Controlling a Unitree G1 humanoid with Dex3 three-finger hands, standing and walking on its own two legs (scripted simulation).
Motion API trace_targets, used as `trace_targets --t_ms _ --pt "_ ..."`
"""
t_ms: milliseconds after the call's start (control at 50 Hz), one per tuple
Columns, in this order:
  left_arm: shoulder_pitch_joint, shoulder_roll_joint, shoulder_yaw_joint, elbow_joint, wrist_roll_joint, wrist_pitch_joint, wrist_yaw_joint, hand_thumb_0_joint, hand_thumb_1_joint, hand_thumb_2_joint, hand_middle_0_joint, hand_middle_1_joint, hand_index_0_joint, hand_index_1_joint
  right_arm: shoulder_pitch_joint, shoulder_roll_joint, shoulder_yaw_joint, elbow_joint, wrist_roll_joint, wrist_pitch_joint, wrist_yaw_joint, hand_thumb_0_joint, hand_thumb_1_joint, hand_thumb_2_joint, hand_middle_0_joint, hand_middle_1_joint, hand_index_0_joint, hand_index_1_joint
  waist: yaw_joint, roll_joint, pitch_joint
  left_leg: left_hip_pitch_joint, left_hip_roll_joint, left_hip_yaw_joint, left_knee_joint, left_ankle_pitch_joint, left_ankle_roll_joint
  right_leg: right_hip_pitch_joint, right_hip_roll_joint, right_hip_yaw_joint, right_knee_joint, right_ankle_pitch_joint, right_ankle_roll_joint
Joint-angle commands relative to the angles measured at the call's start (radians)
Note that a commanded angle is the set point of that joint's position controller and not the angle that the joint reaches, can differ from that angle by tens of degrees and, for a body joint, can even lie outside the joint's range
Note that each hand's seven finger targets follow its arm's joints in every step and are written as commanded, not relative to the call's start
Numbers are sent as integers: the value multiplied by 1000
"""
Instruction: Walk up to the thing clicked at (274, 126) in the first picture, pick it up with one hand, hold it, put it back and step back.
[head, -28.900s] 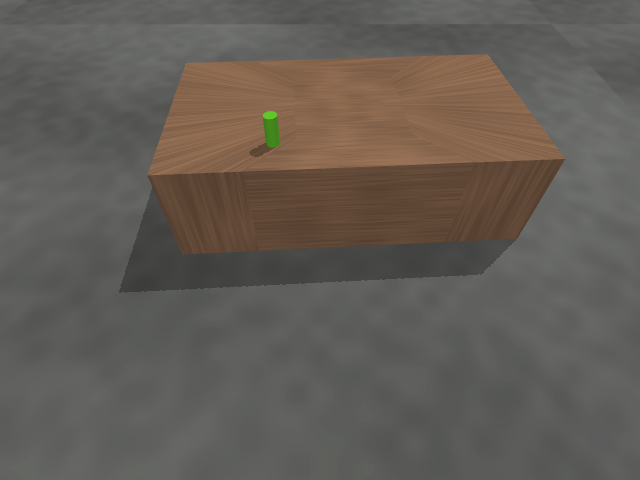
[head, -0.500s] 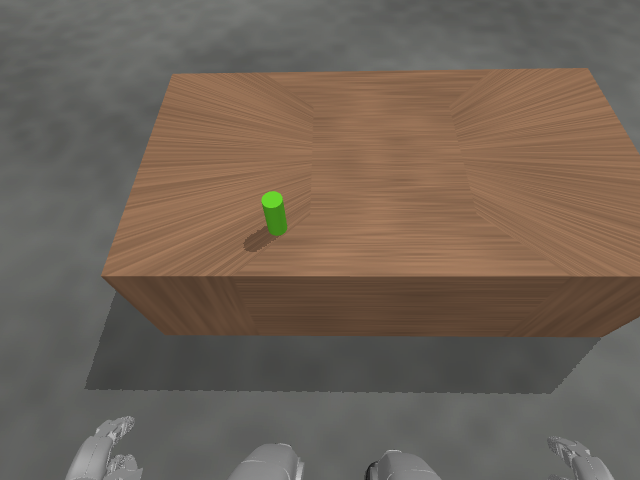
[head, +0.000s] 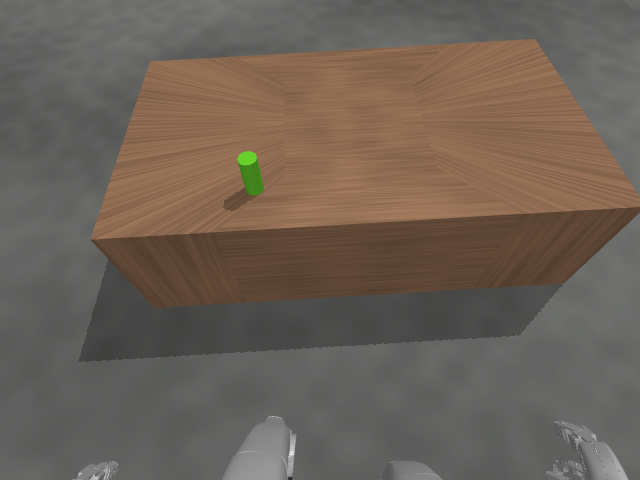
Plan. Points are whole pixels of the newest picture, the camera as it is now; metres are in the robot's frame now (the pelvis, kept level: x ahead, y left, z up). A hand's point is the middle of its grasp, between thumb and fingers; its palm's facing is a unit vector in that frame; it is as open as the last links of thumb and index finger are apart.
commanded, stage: step back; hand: left
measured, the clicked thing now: (251, 174) +0.79 +0.22 -0.27
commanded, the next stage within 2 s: none
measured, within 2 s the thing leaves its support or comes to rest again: neither
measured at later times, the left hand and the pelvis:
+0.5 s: hand out of the picture -0.05 +0.25 -0.13, palm faces +0.02 -0.93 -0.38, open 7.3 cm; pelvis -0.15 -0.02 +0.01, yaw +1 degrees
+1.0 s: hand out of the picture -0.25 +0.24 -0.14, palm faces +0.11 -0.90 -0.43, open 7.3 cm; pelvis -0.31 -0.05 +0.00, yaw +7 degrees
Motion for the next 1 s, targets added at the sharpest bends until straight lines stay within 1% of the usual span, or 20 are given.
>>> trace_targets --t_ms 0,160,220,240,260,280,340,460,560,580,600,620,680,800,880,900,920,940,960,980 --pt "-120 286 74 -134 0 -42 37 0 900 900 -200 -300 -200 -300 31 -179 -43 -58 17 -25 -19 0 -900 -900 200 300 200 300 -22 -173 -94 -5 -139 -108 407 -122 20 -150 -293 284 -312 379 -226" --pt "-48 244 65 -144 3 -26 59 0 900 900 -200 -300 -200 -300 86 -138 -27 -43 -7 -47 -9 0 -900 -900 200 300 200 300 29 -261 -199 52 -63 56 -112 -105 14 187 -264 191 -139 637 -196" --pt "-76 213 43 -162 -18 -6 48 0 900 900 -200 -300 -200 -300 156 -159 -46 -5 -21 -58 -7 0 -900 -900 200 300 200 300 -4 -161 -246 290 -25 30 -418 278 50 42 -191 135 1 472 -110" --pt "-38 172 31 -168 -22 -2 44 0 900 900 -200 -300 -200 -300 139 -244 -68 -19 -36 -60 -8 0 -900 -900 200 300 200 300 11 11 -256 392 176 -241 -437 432 123 -159 -80 90 139 225 -57" --pt "-91 193 43 -176 -30 -1 54 0 900 900 -200 -300 -200 -300 91 -347 -80 -40 -21 -56 4 0 -900 -900 200 300 200 300 -23 166 -237 259 360 -419 -470 565 288 -184 49 34 323 -229 -24" --pt "-129 215 56 -160 -14 0 63 0 900 900 -200 -300 -200 -300 85 -339 -83 -38 -26 -61 0 0 -900 -900 200 300 200 300 -47 120 -202 164 395 -480 -479 543 338 -163 51 146 482 -272 -22" --pt "-35 211 56 -106 -30 5 55 0 900 900 -200 -300 -200 -300 -23 -234 -47 -45 -27 -60 -14 0 -900 -900 200 300 200 300 38 44 -164 189 247 -180 -406 572 249 -209 66 168 600 -129 -26" --pt "-38 190 51 -103 -15 -17 36 0 900 900 -200 -300 -200 -300 38 -220 -52 -56 -31 -44 -10 0 -900 -900 200 300 200 300 -20 120 -214 351 229 -140 -328 580 259 -151 3 49 196 -127 20" --pt "106 218 58 -10 3 -36 39 0 900 900 -200 -300 -200 -300 -17 -202 -35 -72 -4 -9 4 0 -900 -900 200 300 200 300 29 85 -266 138 114 -61 -177 318 122 147 -29 10 -293 161 -33" --pt "91 315 85 -24 16 -41 39 0 900 900 -200 -300 -200 -300 -6 -133 -18 -94 3 -12 3 0 -900 -900 200 300 200 300 26 -178 -223 -102 -59 -13 3 44 46 180 -235 320 -310 196 -103" --pt "9 421 105 -65 17 -35 42 0 900 900 -200 -300 -200 -300 -61 -138 -30 -107 0 -11 -19 0 -900 -900 200 300 200 300 84 -353 -176 -81 -124 -38 222 -239 8 -70 -458 543 -391 249 -296" --pt "-37 391 96 -86 9 -43 47 0 900 900 -200 -300 -200 -300 -58 -177 -46 -93 1 -8 -21 0 -900 -900 200 300 200 300 53 -275 -122 -43 -86 -134 355 -231 2 -176 -481 545 -403 262 -320" --pt "-132 271 62 -97 10 -52 56 0 900 900 -200 -300 -200 -300 29 -157 -29 -37 9 -15 -15 0 -900 -900 200 300 200 300 -23 -171 -119 -16 -139 -71 402 -107 5 -86 -266 179 -224 557 -206" --pt "16 277 65 -81 13 -52 72 0 900 900 -200 -300 -200 -300 -8 -144 -28 -53 -12 -22 -5 0 -900 -900 200 300 200 300 64 -233 -203 -37 -65 5 74 -162 -9 209 -311 223 -180 570 -223" --pt "-66 285 55 -85 -7 -40 62 0 900 900 -200 -300 -200 -300 110 -147 -46 22 -22 -31 11 0 -900 -900 200 300 200 300 -5 -243 -237 264 -66 115 -331 6 23 43 -288 184 -150 360 -174" --pt "-45 256 41 -77 -7 -35 60 0 900 900 -200 -300 -200 -300 137 -153 -53 47 -27 -38 11 0 -900 -900 200 300 200 300 -13 -183 -242 355 -58 74 -452 67 40 -26 -253 141 -66 301 -129" --pt "-11 203 26 -74 -9 -35 55 0 900 900 -200 -300 -200 -300 130 -205 -69 47 -43 -44 11 0 -900 -900 200 300 200 300 -1 -7 -239 447 101 -200 -503 -12 97 -218 -164 74 71 137 -67" --pt "-65 202 25 -78 -22 -36 60 0 900 900 -200 -300 -200 -300 40 -308 -72 14 -35 -43 22 0 -900 -900 200 300 200 300 -18 177 -189 249 315 -435 -579 -155 240 -263 -24 -52 201 -209 -17" --pt "-121 255 45 -58 -4 -40 62 0 900 900 -200 -300 -200 -300 11 -313 -78 13 -29 -48 26 0 -900 -900 200 300 200 300 -42 125 -133 72 357 -489 -608 -225 298 -154 -52 57 312 -228 -17" --pt "-108 254 45 -35 -12 -40 53 0 900 900 -200 -300 -200 -300 -22 -251 -60 13 -36 -59 20 0 -900 -900 200 300 200 300 -13 5 -99 72 267 -336 -553 -88 244 -143 -35 104 341 -156 -25"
